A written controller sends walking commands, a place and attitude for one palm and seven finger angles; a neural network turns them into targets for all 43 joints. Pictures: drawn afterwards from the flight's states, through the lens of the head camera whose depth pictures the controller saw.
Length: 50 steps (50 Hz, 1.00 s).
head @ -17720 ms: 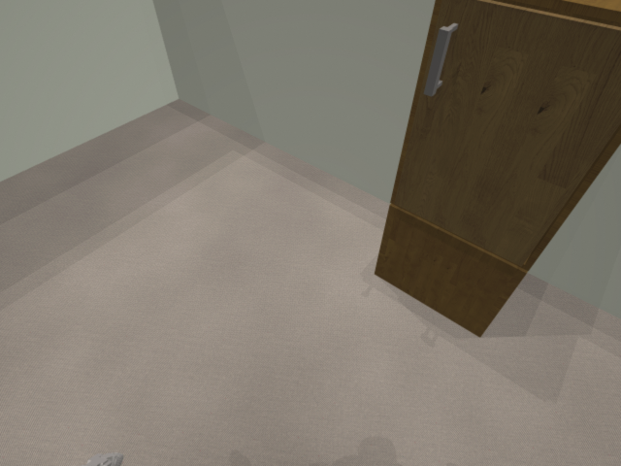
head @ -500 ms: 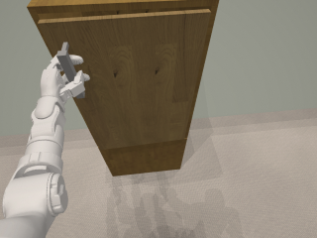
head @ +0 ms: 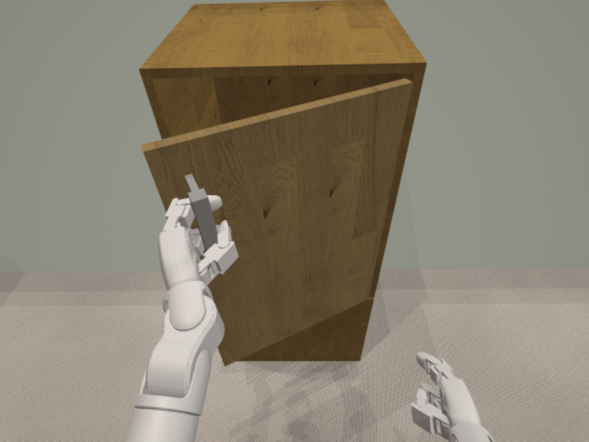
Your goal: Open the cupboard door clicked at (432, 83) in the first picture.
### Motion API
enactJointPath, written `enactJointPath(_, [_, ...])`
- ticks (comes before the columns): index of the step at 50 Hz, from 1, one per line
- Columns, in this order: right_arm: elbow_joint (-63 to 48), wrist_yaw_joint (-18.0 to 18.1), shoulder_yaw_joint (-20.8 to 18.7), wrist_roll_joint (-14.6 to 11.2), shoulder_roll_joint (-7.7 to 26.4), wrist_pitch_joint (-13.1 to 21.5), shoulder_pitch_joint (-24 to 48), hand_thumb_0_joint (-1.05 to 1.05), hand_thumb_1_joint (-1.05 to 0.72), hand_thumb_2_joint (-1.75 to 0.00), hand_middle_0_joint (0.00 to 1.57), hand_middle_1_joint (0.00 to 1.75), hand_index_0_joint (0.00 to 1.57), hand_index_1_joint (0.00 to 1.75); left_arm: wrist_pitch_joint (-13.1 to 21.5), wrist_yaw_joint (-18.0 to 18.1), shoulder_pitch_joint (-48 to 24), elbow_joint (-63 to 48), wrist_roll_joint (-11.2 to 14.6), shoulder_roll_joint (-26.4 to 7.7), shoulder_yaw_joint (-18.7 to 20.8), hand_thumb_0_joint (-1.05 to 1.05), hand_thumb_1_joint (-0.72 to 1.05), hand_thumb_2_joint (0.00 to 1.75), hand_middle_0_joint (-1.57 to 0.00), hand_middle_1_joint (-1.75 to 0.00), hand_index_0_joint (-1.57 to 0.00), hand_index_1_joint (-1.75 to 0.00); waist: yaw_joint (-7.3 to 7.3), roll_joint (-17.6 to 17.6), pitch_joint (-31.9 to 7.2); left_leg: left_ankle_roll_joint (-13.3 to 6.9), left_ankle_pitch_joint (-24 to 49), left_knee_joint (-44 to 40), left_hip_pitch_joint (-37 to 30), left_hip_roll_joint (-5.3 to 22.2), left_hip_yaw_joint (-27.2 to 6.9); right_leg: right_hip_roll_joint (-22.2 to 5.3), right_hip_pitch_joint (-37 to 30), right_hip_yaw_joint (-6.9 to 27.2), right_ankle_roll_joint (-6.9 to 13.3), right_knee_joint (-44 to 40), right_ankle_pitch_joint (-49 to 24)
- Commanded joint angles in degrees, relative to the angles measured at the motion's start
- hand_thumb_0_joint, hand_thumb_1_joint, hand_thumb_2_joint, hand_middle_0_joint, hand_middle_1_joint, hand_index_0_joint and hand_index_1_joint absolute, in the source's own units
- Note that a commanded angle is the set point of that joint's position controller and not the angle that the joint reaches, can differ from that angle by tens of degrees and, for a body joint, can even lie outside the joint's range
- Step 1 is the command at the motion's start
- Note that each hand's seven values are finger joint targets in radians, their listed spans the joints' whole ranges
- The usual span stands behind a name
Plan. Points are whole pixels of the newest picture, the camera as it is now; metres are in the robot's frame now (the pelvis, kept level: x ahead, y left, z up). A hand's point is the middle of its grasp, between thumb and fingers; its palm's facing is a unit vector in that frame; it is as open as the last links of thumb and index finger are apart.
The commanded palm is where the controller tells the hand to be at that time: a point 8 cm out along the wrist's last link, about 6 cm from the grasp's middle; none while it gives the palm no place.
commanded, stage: pull the door open along its arc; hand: left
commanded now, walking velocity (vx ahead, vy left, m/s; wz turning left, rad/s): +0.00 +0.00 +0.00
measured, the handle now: (204, 224) +0.37 +0.16 +0.13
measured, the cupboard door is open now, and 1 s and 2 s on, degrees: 27 36 42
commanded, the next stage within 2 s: open thumb and fingers to let go in 0.42 s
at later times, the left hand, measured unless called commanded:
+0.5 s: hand (267, 286) +0.26 +0.06 +0.14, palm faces +0.33 -0.94 -0.02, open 5.9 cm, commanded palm +0.22 +0.10 +0.13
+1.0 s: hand (248, 273) +0.28 +0.08 +0.14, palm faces +0.40 -0.92 -0.02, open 11.9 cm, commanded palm +0.22 +0.09 +0.13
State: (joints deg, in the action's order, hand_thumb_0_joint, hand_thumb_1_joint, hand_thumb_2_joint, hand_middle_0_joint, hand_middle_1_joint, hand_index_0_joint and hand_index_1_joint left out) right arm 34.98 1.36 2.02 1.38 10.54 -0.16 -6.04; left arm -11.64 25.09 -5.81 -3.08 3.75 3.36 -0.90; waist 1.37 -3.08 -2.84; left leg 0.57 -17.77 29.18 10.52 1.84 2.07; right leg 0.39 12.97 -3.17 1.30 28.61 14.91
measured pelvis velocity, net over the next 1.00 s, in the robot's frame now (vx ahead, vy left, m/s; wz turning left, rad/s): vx -0.02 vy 0.00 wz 0.05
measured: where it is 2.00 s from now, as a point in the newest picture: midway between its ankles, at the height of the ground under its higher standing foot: outside the picture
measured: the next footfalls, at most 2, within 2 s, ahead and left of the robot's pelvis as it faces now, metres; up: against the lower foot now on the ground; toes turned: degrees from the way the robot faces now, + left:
none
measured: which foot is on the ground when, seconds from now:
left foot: down 0.00-1.00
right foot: down 0.00-1.00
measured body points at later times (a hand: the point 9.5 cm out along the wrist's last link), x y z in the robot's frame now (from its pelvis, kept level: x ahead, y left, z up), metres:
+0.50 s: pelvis -0.01 -0.01 +0.00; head -0.04 -0.04 +0.44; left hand +0.24 +0.10 +0.14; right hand +0.19 -0.21 -0.10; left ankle -0.02 +0.12 -0.74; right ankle +0.01 -0.10 -0.74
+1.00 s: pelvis -0.02 +0.00 +0.00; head -0.04 -0.01 +0.45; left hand +0.25 +0.13 +0.14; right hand +0.20 -0.17 -0.09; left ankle -0.02 +0.12 -0.74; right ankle +0.01 -0.10 -0.74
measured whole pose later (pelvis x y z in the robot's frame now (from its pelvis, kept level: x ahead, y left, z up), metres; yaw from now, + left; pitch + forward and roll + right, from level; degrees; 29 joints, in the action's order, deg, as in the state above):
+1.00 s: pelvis -0.02 +0.00 +0.00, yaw +3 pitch -4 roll -1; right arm 38.3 -1.4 1.7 2.2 9.0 -4.3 -5.2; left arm -16.4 34.7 -2.8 -8.3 -2.7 5.8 -16.2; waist 2.6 -3.3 -0.4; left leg 0.2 -17.6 31.5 9.8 0.8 -0.5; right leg -0.8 10.6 -5.6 1.2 29.5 14.9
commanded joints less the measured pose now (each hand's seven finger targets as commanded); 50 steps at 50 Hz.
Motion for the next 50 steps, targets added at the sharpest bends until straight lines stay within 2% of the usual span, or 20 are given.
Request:
enactJointPath(1, [-7.2,0.6,-1.8,1.1,4.1,0.2,6.8,0.00,-0.90,-0.90,0.20,0.30,0.20,0.30,1.5,8.0,-13.8,-17.3,-5.6,-2.0,-0.4,0.00,0.90,0.90,-0.40,-1.35,-0.40,-1.35,1.47,5.7,-9.9,-0.9,17.1,-2.3,-1.9,-1.3,-0.7,-2.3,-8.6,1.9,0.2,-5.4,-15.4])
enactJointPath(3, [-7.4,0.5,-1.9,1.4,3.6,-0.6,7.5,0.00,-0.90,-0.90,0.20,0.30,0.20,0.30,1.3,8.3,-13.5,-19.0,-7.1,0.4,-3.6,0.00,0.90,0.90,-0.40,-1.35,-0.40,-1.35,1.44,5.1,-9.9,-1.0,17.7,-2.0,-2.9,-1.4,-0.9,-2.3,-8.6,2.2,0.4,-5.4,-16.2])
enactJointPath(4, [-7.3,0.5,-2.0,1.4,3.6,-0.9,7.9,0.00,-0.90,-0.90,0.20,0.30,0.20,0.30,1.5,8.4,-14.0,-20.2,-7.7,1.0,-5.0,0.00,0.90,0.90,-0.40,-1.35,-0.40,-1.35,1.17,6.3,-10.2,-0.9,18.2,-1.9,-3.2,-1.2,-1.5,-2.2,-8.7,2.0,0.6,-5.3,-16.4])
enactJointPath(5, [-7.4,0.3,-1.9,1.3,3.2,-1.2,8.1,0.00,-0.90,-0.90,0.20,0.30,0.20,0.30,1.1,8.1,-10.8,-18.7,-7.7,3.2,-6.9,0.00,0.90,0.90,-0.40,-1.35,-0.40,-1.35,1.31,6.4,-8.5,-1.0,18.0,-1.9,-2.9,-1.2,-1.4,-2.2,-8.3,2.0,0.6,-5.5,-16.4])
enactJointPath(7, [-7.7,0.1,-1.9,1.4,3.0,-1.8,8.9,0.00,-0.90,-0.90,0.20,0.30,0.20,0.30,1.2,8.0,-10.4,-21.1,-8.0,3.9,-8.3,0.00,0.90,0.90,-0.40,-1.35,-0.40,-1.35,1.41,4.9,-8.9,-1.0,18.4,-1.4,-3.2,-1.4,-1.5,-2.3,-8.5,2.2,0.7,-5.1,-17.3])
enactJointPath(9, [-7.8,-0.3,-2.0,1.3,2.7,-2.0,9.3,0.00,-0.90,-0.90,0.20,0.30,0.20,0.30,1.1,8.0,-7.5,-21.9,-8.6,6.0,-10.8,0.00,0.90,0.90,-0.40,-1.35,-0.40,-1.35,1.52,5.4,-8.8,-0.9,19.1,-1.2,-3.5,-1.1,-2.1,-2.3,-8.4,1.7,1.0,-4.7,-17.6])
enactJointPath(13, [-8.7,-1.6,-2.0,1.1,2.6,-2.0,10.3,0.00,-0.90,-0.90,0.20,0.30,0.20,0.30,0.6,7.6,-1.1,-26.0,-7.3,8.8,-14.5,0.00,0.90,0.90,-0.40,-1.35,-0.40,-1.35,1.97,5.9,-8.5,-1.0,19.2,-0.4,-2.9,-1.2,-2.3,-2.3,-8.4,1.3,0.9,-3.9,-18.7])
enactJointPath(16, [-8.8,-2.6,-2.1,0.9,2.7,-1.8,11.3,0.00,-0.90,-0.90,0.20,0.30,0.20,0.30,-0.1,7.9,2.4,-27.7,-6.8,10.1,-16.2,0.00,0.90,0.90,-0.40,-1.35,-0.40,-1.35,2.32,5.8,-8.0,-1.0,17.9,0.3,-2.5,-1.1,-2.5,-2.2,-7.2,0.9,1.0,-3.9,-16.1])
enactJointPath(18, [-8.8,-3.2,-2.2,0.9,2.7,-1.6,11.6,0.00,-0.90,-0.90,0.20,0.30,0.20,0.30,-0.5,8.3,4.5,-28.9,-6.6,10.8,-17.1,0.00,0.90,0.90,-0.40,-1.35,-0.40,-1.35,2.37,7.6,-8.0,-1.1,17.1,1.0,-2.2,-1.3,-2.5,-2.4,-6.7,1.3,0.9,-4.7,-14.1])
enactJointPath(20, [-8.8,-4.0,-2.1,0.6,2.6,-1.7,12.3,0.00,-0.90,-0.90,0.20,0.30,0.20,0.30,-1.4,8.6,8.0,-29.3,-6.0,12.3,-18.4,0.00,0.90,0.90,-0.40,-1.35,-0.40,-1.35,2.76,6.5,-6.9,-0.9,16.3,1.4,-1.7,-1.3,-2.5,-2.4,-5.6,1.0,1.1,-4.8,-12.2])
enactJointPath(24, [-7.5,-3.0,-1.9,0.8,2.8,-1.6,13.6,0.00,-0.90,-0.90,0.20,0.30,0.20,0.30,-1.4,10.5,-1.4,-26.4,-6.0,7.9,-13.5,0.00,0.90,0.90,-0.40,-1.35,-0.40,-1.35,2.76,7.6,-6.0,-1.2,12.8,1.4,-1.1,-2.2,-2.6,-2.7,-3.9,2.3,0.7,-7.1,-5.9])
enactJointPath(26, [-6.3,-1.8,-1.5,0.8,2.8,-1.5,13.7,0.00,-0.90,-0.90,0.20,0.30,0.20,0.30,-1.1,11.4,-9.5,-22.0,-6.1,5.4,-10.5,0.00,0.90,0.90,-0.40,-1.35,-0.40,-1.35,1.96,9.3,-4.7,-1.5,10.3,1.1,-0.8,-2.7,-2.5,-3.1,-2.5,3.6,0.4,-9.3,-0.9])
enactJointPath(28, [-6.2,-1.2,-1.6,1.0,2.5,-1.2,13.7,0.00,-0.90,-0.90,0.20,0.30,0.20,0.30,-1.1,11.6,-9.6,-19.1,-6.3,6.5,-10.5,0.00,0.76,0.84,-0.39,-1.34,-0.39,-1.34,2.42,9.5,-4.1,-1.6,9.6,0.9,-0.8,-2.8,-2.5,-3.4,-2.5,4.2,0.3,-10.3,1.1])
enactJointPath(29, [-6.1,-1.1,-1.7,1.0,2.6,-1.3,13.5,0.00,-0.90,-0.90,0.20,0.30,0.20,0.30,-1.0,11.5,-10.2,-18.5,-6.7,6.6,-10.6,0.00,0.69,0.81,-0.38,-1.33,-0.38,-1.33,2.64,8.0,-4.9,-1.5,9.6,0.3,-1.2,-2.9,-2.6,-3.4,-2.9,3.9,0.5,-10.1,1.1])
enactJointPath(33, [-6.4,-1.1,-1.9,1.0,2.5,-0.8,11.7,0.00,-0.90,-0.90,0.20,0.30,0.20,0.30,0.3,10.5,-12.8,-18.2,-7.7,9.8,-14.1,0.00,0.41,0.69,-0.36,-1.30,-0.36,-1.30,1.48,6.9,-7.0,-1.5,11.8,-0.4,-2.7,-2.5,-2.7,-3.1,-4.1,2.9,0.7,-8.4,-3.2])
enactJointPath(38, [-7.3,-1.6,-2.1,1.0,2.6,-1.0,10.2,0.00,-0.90,-0.90,0.20,0.30,0.20,0.30,0.8,8.6,-9.5,-19.5,-7.9,11.4,-16.7,0.00,0.06,0.54,-0.34,-1.26,-0.34,-1.26,1.21,6.4,-8.6,-1.2,15.3,-0.9,-3.5,-1.7,-3.0,-2.5,-5.7,0.9,1.0,-5.4,-10.5])
enactJointPath(45, [-6.5,-2.1,-1.6,0.6,2.8,-1.3,11.7,0.00,-0.90,-0.90,0.20,0.30,0.20,0.30,-0.8,9.3,-12.0,-17.3,-7.6,12.3,-17.1,0.00,-0.43,0.33,-0.30,-1.21,-0.30,-1.21,1.10,5.8,-5.3,-0.8,12.4,-1.6,-2.5,-1.3,-4.0,-2.0,-2.6,-0.3,1.3,-5.5,-5.1])
enactJointPath(46, [-6.6,-2.1,-1.7,0.6,2.7,-1.2,11.7,0.00,-0.90,-0.90,0.20,0.30,0.20,0.30,-0.9,9.6,-13.0,-18.0,-7.6,12.6,-17.3,0.00,-0.50,0.30,-0.30,-1.20,-0.30,-1.20,1.24,5.5,-6.3,-0.8,12.6,-1.5,-2.8,-1.4,-4.1,-2.0,-3.0,-0.3,1.4,-5.1,-5.3])
enactJointPath(48, [-6.6,-2.3,-1.8,0.7,2.6,-1.1,11.9,0.00,-0.90,-0.90,0.20,0.30,0.20,0.30,-0.9,10.0,-12.3,-18.7,-7.7,12.5,-17.2,0.00,-0.50,0.30,-0.30,-1.20,-0.30,-1.20,1.48,5.4,-7.1,-0.6,13.3,-1.0,-2.9,-1.2,-3.9,-2.0,-3.4,-0.3,1.5,-4.8,-5.9])
enactJointPath(50, [-6.3,-2.8,-1.8,0.6,2.6,-1.2,11.7,0.00,-0.90,-0.90,0.20,0.30,0.20,0.30,-0.9,10.2,-12.0,-17.8,-8.0,14.1,-18.5,0.00,-0.50,0.30,-0.28,-1.10,-0.28,-1.10,1.42,5.4,-6.8,-0.3,13.7,-1.5,-2.5,-0.8,-4.6,-1.6,-2.9,-1.2,1.7,-3.3,-6.4])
